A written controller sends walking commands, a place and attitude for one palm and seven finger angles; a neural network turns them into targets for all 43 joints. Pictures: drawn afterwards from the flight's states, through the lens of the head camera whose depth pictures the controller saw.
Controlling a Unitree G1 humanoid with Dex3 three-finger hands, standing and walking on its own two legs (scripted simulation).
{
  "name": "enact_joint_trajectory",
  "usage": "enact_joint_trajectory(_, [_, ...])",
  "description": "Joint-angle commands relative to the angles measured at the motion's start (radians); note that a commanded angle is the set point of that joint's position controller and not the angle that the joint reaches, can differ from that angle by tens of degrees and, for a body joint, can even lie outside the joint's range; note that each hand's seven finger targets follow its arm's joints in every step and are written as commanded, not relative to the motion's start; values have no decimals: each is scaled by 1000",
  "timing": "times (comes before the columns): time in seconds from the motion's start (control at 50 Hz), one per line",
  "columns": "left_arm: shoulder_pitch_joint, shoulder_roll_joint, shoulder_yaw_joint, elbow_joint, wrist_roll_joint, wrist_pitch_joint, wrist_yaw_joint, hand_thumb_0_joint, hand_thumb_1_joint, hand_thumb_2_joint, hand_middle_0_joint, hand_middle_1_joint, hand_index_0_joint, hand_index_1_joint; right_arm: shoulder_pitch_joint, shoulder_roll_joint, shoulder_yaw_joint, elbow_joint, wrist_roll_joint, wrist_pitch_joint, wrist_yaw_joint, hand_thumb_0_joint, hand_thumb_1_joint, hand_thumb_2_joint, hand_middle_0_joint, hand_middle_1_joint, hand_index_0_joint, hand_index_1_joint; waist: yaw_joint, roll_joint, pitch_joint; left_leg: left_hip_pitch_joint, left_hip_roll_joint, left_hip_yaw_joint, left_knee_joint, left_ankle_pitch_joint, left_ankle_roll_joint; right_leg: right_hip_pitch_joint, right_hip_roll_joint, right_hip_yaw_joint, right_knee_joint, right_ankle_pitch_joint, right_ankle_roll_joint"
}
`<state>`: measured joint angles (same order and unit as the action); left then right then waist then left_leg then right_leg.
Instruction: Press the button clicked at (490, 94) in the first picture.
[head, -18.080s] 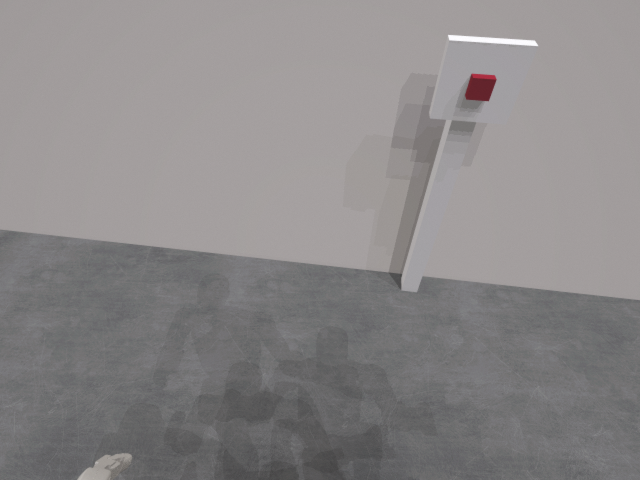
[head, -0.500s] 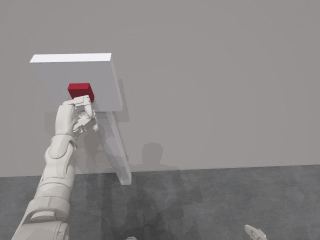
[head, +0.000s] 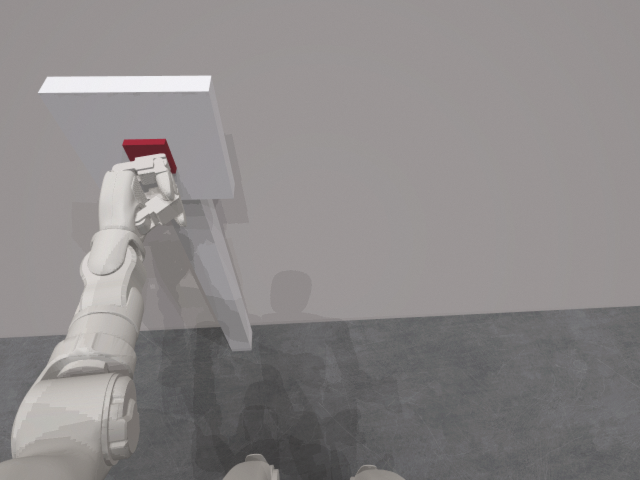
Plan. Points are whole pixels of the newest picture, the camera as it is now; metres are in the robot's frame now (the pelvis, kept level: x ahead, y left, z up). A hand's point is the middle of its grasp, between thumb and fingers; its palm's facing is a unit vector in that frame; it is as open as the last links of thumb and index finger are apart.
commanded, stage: press the button with the knuckle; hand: left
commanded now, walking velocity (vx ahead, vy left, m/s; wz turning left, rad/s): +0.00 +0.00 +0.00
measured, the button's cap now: (152, 152) +0.50 +0.21 +0.11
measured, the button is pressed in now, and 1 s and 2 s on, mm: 10 0 0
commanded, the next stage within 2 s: hold the button down briefly in 0.06 s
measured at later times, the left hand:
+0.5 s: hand (173, 198) +0.45 +0.18 +0.08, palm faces +0.04 -1.00 -0.02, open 3.2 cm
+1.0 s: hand (173, 211) +0.43 +0.18 +0.08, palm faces +0.05 -1.00 -0.01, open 3.3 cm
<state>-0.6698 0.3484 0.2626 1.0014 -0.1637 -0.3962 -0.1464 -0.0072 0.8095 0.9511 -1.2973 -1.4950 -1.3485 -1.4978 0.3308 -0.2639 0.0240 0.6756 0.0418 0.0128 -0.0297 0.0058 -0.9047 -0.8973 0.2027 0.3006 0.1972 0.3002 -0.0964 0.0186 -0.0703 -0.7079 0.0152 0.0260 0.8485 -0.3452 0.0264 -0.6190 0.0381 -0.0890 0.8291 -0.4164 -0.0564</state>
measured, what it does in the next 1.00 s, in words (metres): stands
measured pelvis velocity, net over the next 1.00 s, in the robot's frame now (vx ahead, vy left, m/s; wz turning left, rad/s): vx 0.01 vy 0.01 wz -0.03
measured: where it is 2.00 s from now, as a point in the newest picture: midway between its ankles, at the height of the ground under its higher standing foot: outside the picture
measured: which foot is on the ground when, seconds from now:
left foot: down 0.00-1.00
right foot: down 0.00-1.00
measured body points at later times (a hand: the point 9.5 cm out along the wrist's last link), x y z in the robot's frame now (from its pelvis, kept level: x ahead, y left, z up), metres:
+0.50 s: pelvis -0.02 +0.00 -0.01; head +0.05 +0.02 +0.43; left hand +0.44 +0.23 +0.09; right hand +0.02 -0.27 -0.12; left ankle +0.04 +0.10 -0.70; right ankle +0.00 -0.08 -0.70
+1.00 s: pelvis +0.01 +0.01 +0.00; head +0.06 +0.01 +0.45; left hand +0.42 +0.23 +0.09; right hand +0.09 -0.25 -0.11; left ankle +0.04 +0.10 -0.70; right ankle +0.00 -0.08 -0.70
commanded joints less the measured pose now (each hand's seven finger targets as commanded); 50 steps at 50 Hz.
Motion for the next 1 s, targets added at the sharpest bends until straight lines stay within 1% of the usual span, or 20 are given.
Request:
enact_joint_trajectory(0.0, [-627, 241, 43, -213, -11, -80, 31, 0, 900, 900, -1300, -1500, -1300, -1500, 68, -164, -55, -81, -5, -37, -14, 0, -900, -900, 200, 300, 200, 300, -64, 29, -345, 262, -7, -78, -84, 57, 21, 5, -10, 112, -151, 131, 48])
enact_joint_trajectory(0.06, [-666, 273, 49, -160, -11, -70, 27, 0, 900, 900, -1300, -1500, -1300, -1500, 75, -171, -50, -72, 0, -40, -20, 0, -900, -900, 200, 300, 200, 300, -83, 8, -311, 208, -5, -73, -84, -12, 24, -14, -11, 121, -163, 71, 55])
enact_joint_trajectory(0.12, [-692, 286, 41, -132, -8, -68, 21, 0, 900, 900, -1300, -1500, -1300, -1500, 84, -174, -45, -71, 4, -47, -23, 0, -900, -900, 200, 300, 200, 300, -92, 20, -310, 182, -5, -74, -82, -46, 25, -18, -12, 131, -165, 36, 56])
enact_joint_trajectory(0.14, [-707, 282, 30, -131, -10, -63, 20, 0, 900, 900, -1300, -1500, -1300, -1500, 84, -175, -44, -69, 6, -50, -25, 0, -900, -900, 200, 300, 200, 300, -99, 47, -303, 183, -3, -72, -81, -58, 25, -32, -13, 133, -167, 27, 57])
enact_joint_trajectory(0.24, [-722, 319, 56, -111, -18, -52, 15, 0, 900, 900, -1300, -1500, -1300, -1500, 95, -179, -42, -73, 6, -62, -27, 0, -900, -900, 200, 300, 200, 300, -94, 49, -329, 150, -5, -71, -75, -81, 24, -13, -14, 141, -166, -1, 57])
enact_joint_trajectory(0.44, [-748, 318, 50, -114, -14, -52, 28, 0, 900, 900, -1300, -1500, -1300, -1500, 105, -181, -40, -78, 3, -76, -21, 0, -900, -900, 200, 300, 200, 300, -103, 47, -318, 128, -3, -76, -70, -112, 25, -36, -11, 139, -160, -33, 58])
enact_joint_trajectory(0.46, [-734, 333, 66, -114, -10, -53, 30, 0, 900, 900, -1300, -1500, -1300, -1500, 104, -182, -42, -82, 2, -75, -19, 0, -900, -900, 200, 300, 200, 300, -93, 57, -321, 128, -4, -76, -68, -112, 23, -37, -11, 140, -160, -38, 55])
enact_joint_trajectory(0.5, [-729, 298, 51, -132, -5, -60, 31, 0, 900, 900, -1300, -1500, -1300, -1500, 104, -177, -45, -87, -3, -74, -13, 0, -900, -900, 200, 300, 200, 300, -86, 92, -339, 171, -5, -86, -74, -89, 21, -53, -8, 119, -143, -13, 46])
enact_joint_trajectory(0.56, [-665, 312, 80, -130, -5, -58, 33, 0, 900, 900, -1300, -1500, -1300, -1500, 103, -182, -50, -96, -6, -67, -8, 0, -900, -900, 200, 300, 200, 300, -68, 55, -356, 179, -4, -84, -74, -62, 20, -35, -6, 114, -143, 7, 48])
enact_joint_trajectory(0.64, [-588, 242, 43, -178, 0, -66, 29, 0, 900, 900, -1300, -1500, -1300, -1500, 92, -171, -55, -117, -8, -58, 3, 0, -900, -900, 200, 300, 200, 300, -48, 76, -372, 235, -3, -82, -76, -5, 18, -36, -1, 98, -132, 55, 42])
enact_joint_trajectory(0.7, [-498, 249, 62, -241, -4, -73, 30, 0, 900, 900, -1300, -1500, -1300, -1500, 86, -170, -59, -134, -9, -48, 6, 0, -900, -900, 200, 300, 200, 300, -20, 68, -406, 270, -1, -82, -80, 63, 16, 6, 2, 90, -124, 109, 36])
enact_joint_trajectory(0.72, [-459, 210, 39, -246, -5, -69, 27, 0, 900, 900, -1300, -1500, -1300, -1500, 78, -166, -61, -141, -5, -44, 8, 0, -900, -900, 200, 300, 200, 300, -20, 60, -397, 287, 0, -77, -82, 69, 16, -6, 4, 87, -129, 116, 38])
enact_joint_trajectory(0.78, [-411, 194, 35, -294, -20, -56, 30, 0, 900, 900, -1300, -1500, -1300, -1500, 59, -162, -61, -151, -1, -37, 6, 0, -900, -900, 200, 300, 200, 300, -12, 29, -338, 268, -1, -74, -96, 63, 18, 8, 5, 84, -140, 124, 39])
enact_joint_trajectory(0.8, [-392, 158, 7, -317, -22, -55, 29, 0, 900, 900, -1300, -1500, -1300, -1500, 52, -156, -60, -159, 1, -39, 7, 0, -900, -900, 200, 300, 200, 300, -14, 34, -329, 277, -2, -70, -97, 73, 19, 11, 5, 83, -144, 134, 38])
enact_joint_trajectory(0.82, [-346, 182, 34, -316, -21, -49, 33, 0, 900, 900, -1300, -1500, -1300, -1500, 51, -162, -62, -158, 2, -37, 6, 0, -900, -900, 200, 300, 200, 300, 3, 29, -328, 277, -1, -73, -103, 77, 15, 16, 5, 80, -140, 139, 36])
enact_joint_trajectory(0.84, [-331, 168, 19, -338, -21, -46, 36, 0, 900, 900, -1300, -1500, -1300, -1500, 43, -159, -61, -164, 3, -37, 6, 0, -900, -900, 200, 300, 200, 300, 0, 43, -313, 289, -1, -73, -106, 87, 15, 8, 5, 76, -139, 146, 35])
enact_joint_trajectory(0.86, [-307, 141, 2, -374, -21, -44, 37, 0, 900, 900, -1300, -1500, -1300, -1500, 39, -157, -62, -170, 1, -38, 10, 0, -900, -900, 200, 300, 200, 300, 8, 60, -334, 315, -1, -75, -108, 108, 13, 7, 5, 70, -134, 160, 33])
enact_joint_trajectory(0.92, [-142, 141, 27, -456, -29, -36, 40, 0, 900, 900, -1300, -1500, -1300, -1500, 27, -153, -67, -193, 0, -40, 16, 0, -900, -900, 200, 300, 200, 300, 42, 35, -377, 355, -1, -66, -103, 212, 12, 69, 4, 68, -123, 263, 30])
enact_joint_trajectory(0.96, [-46, 115, 13, -532, -42, -23, 35, 0, 900, 900, -1300, -1500, -1300, -1500, 11, -148, -67, -214, 3, -39, 19, 0, -900, -900, 200, 300, 200, 300, 52, 13, -385, 356, -3, -54, -104, 266, 13, 113, 2, 69, -122, 333, 34])
enact_joint_trajectory(0.98, [-30, 110, 7, -563, -46, -15, 33, 0, 900, 900, -1300, -1500, -1300, -1500, 2, -143, -66, -218, 5, -40, 19, 0, -900, -900, 200, 300, 200, 300, 53, 19, -361, 349, -3, -49, -104, 275, 13, 120, 1, 70, -124, 355, 35])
